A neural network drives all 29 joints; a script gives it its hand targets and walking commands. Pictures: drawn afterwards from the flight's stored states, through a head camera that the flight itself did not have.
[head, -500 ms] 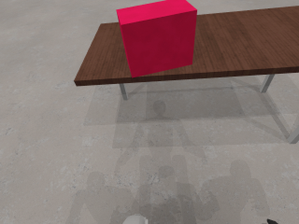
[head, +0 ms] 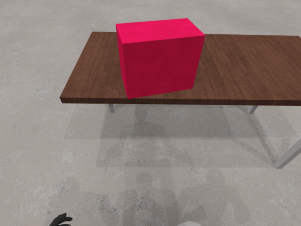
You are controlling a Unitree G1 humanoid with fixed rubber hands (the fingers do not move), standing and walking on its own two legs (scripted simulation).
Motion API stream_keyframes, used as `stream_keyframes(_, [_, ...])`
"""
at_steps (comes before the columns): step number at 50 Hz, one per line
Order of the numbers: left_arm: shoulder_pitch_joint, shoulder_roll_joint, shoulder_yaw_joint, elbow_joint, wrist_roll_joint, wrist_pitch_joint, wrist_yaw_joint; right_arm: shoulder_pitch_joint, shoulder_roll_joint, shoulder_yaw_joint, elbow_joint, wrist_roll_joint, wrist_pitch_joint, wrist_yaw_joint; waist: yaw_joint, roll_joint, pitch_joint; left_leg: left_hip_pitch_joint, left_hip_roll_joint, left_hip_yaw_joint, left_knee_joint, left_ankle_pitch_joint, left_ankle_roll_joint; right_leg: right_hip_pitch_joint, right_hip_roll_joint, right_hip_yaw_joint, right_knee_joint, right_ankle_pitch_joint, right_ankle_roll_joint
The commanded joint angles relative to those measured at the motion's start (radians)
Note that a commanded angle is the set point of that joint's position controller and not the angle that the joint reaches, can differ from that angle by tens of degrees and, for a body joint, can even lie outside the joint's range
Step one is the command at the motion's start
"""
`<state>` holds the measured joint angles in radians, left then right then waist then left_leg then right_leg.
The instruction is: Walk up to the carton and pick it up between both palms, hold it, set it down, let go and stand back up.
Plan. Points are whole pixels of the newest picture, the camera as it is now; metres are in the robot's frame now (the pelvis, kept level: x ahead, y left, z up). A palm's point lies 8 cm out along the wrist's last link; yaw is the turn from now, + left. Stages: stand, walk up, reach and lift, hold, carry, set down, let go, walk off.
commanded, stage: walk up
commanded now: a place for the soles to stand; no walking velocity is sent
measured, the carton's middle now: (157, 59) +0.73 +0.00 +0.07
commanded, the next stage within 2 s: none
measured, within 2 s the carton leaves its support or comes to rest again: neither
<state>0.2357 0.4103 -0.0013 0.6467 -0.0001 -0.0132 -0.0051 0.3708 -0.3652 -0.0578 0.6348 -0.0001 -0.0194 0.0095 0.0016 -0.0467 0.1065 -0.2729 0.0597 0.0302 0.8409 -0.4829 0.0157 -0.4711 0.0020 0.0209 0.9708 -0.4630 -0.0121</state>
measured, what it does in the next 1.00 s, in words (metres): walks ahead: right foot, then left foot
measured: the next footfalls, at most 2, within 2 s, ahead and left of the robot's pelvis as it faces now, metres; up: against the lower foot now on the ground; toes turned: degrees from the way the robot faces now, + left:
right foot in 0.04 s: +0.14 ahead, -0.13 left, +0.00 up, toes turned +0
left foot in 0.40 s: +0.25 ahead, +0.16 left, +0.00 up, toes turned +0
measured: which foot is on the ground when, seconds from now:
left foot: down 0.00-0.04, up 0.06-0.38, down 0.40-1.00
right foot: up 0.00-0.02, down 0.04-0.42, up 0.44-0.80, down 0.82-1.00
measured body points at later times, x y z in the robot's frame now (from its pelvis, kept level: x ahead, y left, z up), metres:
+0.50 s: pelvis +0.11 +0.05 -0.01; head +0.13 +0.04 +0.44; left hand +0.17 +0.36 -0.10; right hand +0.21 -0.25 -0.11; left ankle +0.17 +0.15 -0.70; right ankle +0.10 -0.12 -0.67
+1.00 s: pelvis +0.19 +0.02 +0.00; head +0.22 +0.01 +0.45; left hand +0.29 +0.33 -0.09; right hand +0.29 -0.28 -0.11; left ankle +0.19 +0.15 -0.69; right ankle +0.24 -0.10 -0.70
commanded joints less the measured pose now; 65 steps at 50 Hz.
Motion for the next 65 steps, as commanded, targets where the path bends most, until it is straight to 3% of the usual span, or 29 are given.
stream_keyframes(1, [0.254, 0.232, 0.115, 0.002, 0.015, -0.058, 0.005, -0.083, -0.261, -0.08, -0.131, -0.03, -0.002, -0.007, 0.083, 0.13, -0.158, -0.089, 0.139, -0.123, 0.049, 0.179, 0.121, 0.405, -0.001, -0.051, -0.398, 0.209, -0.006])
stream_keyframes(2, [0.326, 0.317, 0.148, 0.018, 0.027, -0.058, 0.02, -0.065, -0.183, -0.053, -0.149, -0.022, -0.006, -0.001, 0.125, -0.111, -0.205, -0.286, 0.049, -0.048, 0.325, 0.125, 0.064, 0.543, -0.134, 0.213, -0.468, 0.01, -0.03])
stream_keyframes(3, [0.32, 0.389, 0.163, -0.029, 0.033, -0.057, 0.035, -0.105, -0.167, -0.044, -0.207, 0.0, -0.002, 0.007, 0.119, -0.16, -0.166, -0.497, -0.115, -0.116, 0.449, -0.136, 0.01, 0.491, -0.367, 0.781, -0.732, -0.212, -0.099])
stream_keyframes(4, [0.273, 0.379, 0.156, -0.045, 0.031, -0.052, 0.041, -0.177, -0.283, -0.084, -0.215, -0.004, 0.019, -0.005, 0.107, 0.014, -0.042, -0.541, -0.077, -0.205, 0.502, -0.148, 0.016, 0.378, -0.431, 0.913, -0.803, -0.416, -0.17])
stream_keyframes(8, [0.212, 0.31, 0.135, -0.074, 0.035, -0.067, 0.056, -0.067, -0.261, -0.088, -0.143, -0.021, 0.019, 0.011, 0.031, -0.014, -0.031, -0.515, 0.012, -0.158, 0.415, -0.004, 0.006, 0.386, -0.319, 0.566, -0.664, -0.115, -0.19])
stream_keyframes(14, [0.235, 0.315, 0.137, -0.102, 0.047, -0.063, 0.055, -0.172, -0.249, -0.088, -0.184, -0.034, 0.021, 0.027, 0.058, -0.124, 0.002, -0.514, 0.066, -0.096, 0.209, -0.018, -0.003, 0.324, -0.342, 0.525, -0.655, -0.25, -0.273])
stream_keyframes(18, [0.17, 0.327, 0.126, -0.126, 0.037, -0.051, 0.048, -0.117, -0.249, -0.09, -0.152, -0.026, -0.001, 0.034, 0.025, -0.171, -0.016, -0.238, 0.036, -0.039, -0.02, 0.065, 0.015, 0.166, -0.31, 0.375, -0.538, -0.13, -0.226])
stream_keyframes(20, [0.103, 0.258, 0.093, -0.128, 0.035, -0.042, 0.036, 0.102, -0.256, -0.105, -0.062, -0.021, -0.021, 0.017, -0.096, -0.069, -0.157, 0.222, -0.027, -0.006, -0.213, 0.186, 0.037, -0.03, -0.221, 0.194, -0.26, 0.03, -0.135])
stream_keyframes(21, [0.141, 0.17, 0.064, -0.118, 0.026, -0.045, 0.024, 0.187, -0.325, -0.13, -0.023, -0.026, -0.028, 0.001, -0.129, 0.175, -0.216, 0.355, 0.086, -0.236, -0.333, 0.01, 0.06, -0.137, -0.112, 0.064, 0.054, 0.102, -0.071])
stream_keyframes(22, [0.126, 0.141, 0.059, -0.151, -0.001, -0.049, 0.021, 0.161, -0.403, -0.137, -0.045, -0.037, -0.03, -0.008, -0.116, 0.353, -0.153, 0.309, 0.298, -0.739, -0.556, -0.171, 0.127, -0.323, 0.069, 0.005, 0.236, -0.079, -0.001])
stream_keyframes(23, [0.055, 0.226, 0.092, -0.181, 0.0, -0.034, 0.035, 0.164, -0.386, -0.125, -0.057, -0.034, -0.019, -0.006, -0.121, 0.192, -0.049, 0.22, 0.361, -0.873, -0.63, -0.262, 0.186, -0.363, 0.065, 0.122, 0.295, -0.135, -0.011])
stream_keyframes(25, [0.097, 0.235, 0.097, -0.143, -0.001, -0.026, 0.03, 0.105, -0.352, -0.119, -0.074, -0.03, -0.015, -0.02, -0.074, 0.077, 0.044, 0.197, 0.317, -0.669, -0.559, -0.152, 0.136, -0.385, 0.011, 0.139, 0.338, -0.034, -0.015])
stream_keyframes(28, [0.139, 0.225, 0.1, -0.094, 0.015, -0.031, 0.023, 0.058, -0.316, -0.102, -0.081, -0.023, -0.02, -0.017, -0.053, 0.163, -0.01, 0.16, 0.231, -0.467, -0.509, 0.089, 0.127, -0.276, -0.021, 0.085, 0.271, 0.027, 0.0])
stream_keyframes(36, [0.002, 0.226, 0.089, -0.101, 0.009, -0.026, 0.021, 0.003, -0.312, -0.093, -0.116, -0.032, -0.004, -0.005, -0.079, 0.294, 0.033, 0.114, 0.236, -0.343, -0.447, 0.183, 0.232, -0.166, -0.058, -0.03, -0.013, -0.021, 0.016])
stream_keyframes(40, [0.173, 0.214, 0.088, -0.005, 0.014, -0.053, 0.036, -0.125, -0.255, -0.066, -0.126, -0.014, 0.017, -0.003, 0.044, 0.23, -0.12, -0.056, 0.142, -0.144, -0.089, 0.442, 0.128, 0.322, 0.003, -0.065, -0.432, 0.244, -0.006])
stream_keyframes(41, [0.204, 0.272, 0.106, 0.007, 0.023, -0.053, 0.044, -0.107, -0.186, -0.044, -0.129, -0.008, 0.017, 0.0, 0.067, 0.034, -0.174, -0.18, 0.085, -0.09, 0.129, 0.302, 0.064, 0.458, -0.116, 0.147, -0.507, 0.25, -0.023])
stream_keyframes(42, [0.167, 0.34, 0.119, -0.027, 0.028, -0.051, 0.052, -0.075, -0.14, -0.026, -0.153, -0.005, 0.017, 0.002, 0.037, -0.123, -0.169, -0.352, -0.05, -0.064, 0.249, -0.081, -0.018, 0.461, -0.37, 0.612, -0.595, 0.285, -0.115])
stream_keyframes(43, [0.163, 0.36, 0.124, -0.039, 0.03, -0.043, 0.059, -0.141, -0.267, -0.065, -0.154, 0.002, 0.04, -0.016, 0.057, 0.014, -0.096, -0.341, -0.043, -0.175, 0.283, -0.196, -0.006, 0.315, -0.409, 0.697, -0.63, 0.091, -0.202])
stream_keyframes(45, [0.155, 0.334, 0.123, -0.044, 0.035, -0.048, 0.061, -0.163, -0.286, -0.081, -0.163, -0.008, 0.05, -0.019, 0.055, -0.008, -0.001, -0.398, -0.014, -0.175, 0.284, -0.16, -0.001, 0.326, -0.39, 0.65, -0.614, 0.062, -0.253])
stream_keyframes(50, [0.087, 0.295, 0.1, -0.065, 0.029, -0.039, 0.051, -0.114, -0.248, -0.071, -0.102, -0.009, 0.025, -0.014, 0.015, -0.105, -0.107, -0.203, 0.018, -0.09, 0.019, -0.107, 0.001, 0.293, -0.308, 0.439, -0.514, 0.331, -0.216])
stream_keyframes(52, [0.023, 0.293, 0.089, -0.071, 0.017, -0.027, 0.044, -0.062, -0.243, -0.071, -0.073, -0.006, 0.011, -0.015, -0.035, -0.128, -0.119, 0.012, 0.015, -0.069, -0.238, 0.097, 0.019, 0.156, -0.252, 0.321, -0.429, 0.341, -0.156])
stream_keyframes(53, [-0.012, 0.262, 0.073, -0.074, 0.009, -0.028, 0.038, -0.027, -0.267, -0.081, -0.047, -0.011, 0.002, -0.019, -0.062, -0.094, -0.138, 0.171, 0.042, -0.127, -0.32, 0.215, 0.036, 0.044, -0.209, 0.253, -0.351, 0.369, -0.105])
stream_keyframes(54, [-0.016, 0.211, 0.057, -0.082, -0.002, -0.031, 0.029, -0.017, -0.337, -0.093, -0.033, -0.018, -0.006, -0.024, -0.06, 0.078, -0.164, 0.239, 0.173, -0.333, -0.403, 0.299, 0.09, -0.046, -0.107, 0.132, -0.178, 0.333, -0.037])
stream_keyframes(55, [0.003, 0.191, 0.058, -0.078, -0.013, -0.026, 0.031, -0.077, -0.345, -0.084, -0.046, -0.01, -0.01, -0.021, -0.028, 0.149, -0.139, 0.161, 0.272, -0.447, -0.407, 0.385, 0.176, -0.031, 0.001, -0.01, -0.082, 0.115, 0.008])
stream_keyframes(57, [0.011, 0.21, 0.071, -0.071, -0.01, -0.02, 0.048, -0.09, -0.312, -0.061, -0.046, -0.009, -0.006, -0.019, -0.017, 0.109, -0.101, 0.127, 0.295, -0.401, -0.334, 0.568, 0.248, 0.0, -0.001, 0.004, -0.086, -0.02, -0.007])
stream_keyframes(60, [0.094, 0.258, 0.081, -0.037, 0.01, -0.045, 0.05, -0.176, -0.269, -0.045, -0.068, 0.007, 0.007, -0.01, 0.036, 0.062, -0.198, -0.07, 0.107, -0.149, -0.084, 0.609, 0.092, 0.326, -0.117, 0.168, -0.325, 0.433, -0.074])
stream_keyframes(61, [0.127, 0.302, 0.096, -0.023, 0.011, -0.046, 0.052, -0.189, -0.251, -0.046, -0.079, 0.013, 0.012, -0.007, 0.044, 0.008, -0.228, -0.144, 0.02, -0.072, 0.045, 0.442, 0.025, 0.394, -0.226, 0.356, -0.385, 0.548, -0.155])
stream_keyframes(63, [0.148, 0.326, 0.106, -0.01, 0.008, -0.031, 0.058, -0.199, -0.24, -0.049, -0.09, -0.001, 0.028, -0.017, 0.057, -0.081, -0.187, -0.26, -0.029, -0.066, 0.106, -0.121, 0.007, 0.434, -0.358, 0.502, -0.431, 0.663, -0.294])
stream_keyframes(65, [0.111, 0.319, 0.107, -0.026, 0.021, -0.021, 0.059, -0.18, -0.246, -0.054, -0.094, -0.011, 0.024, -0.02, 0.044, -0.069, -0.144, -0.232, -0.005, -0.081, 0.007, -0.135, 0.016, 0.365, -0.351, 0.461, -0.432, 0.559, -0.284])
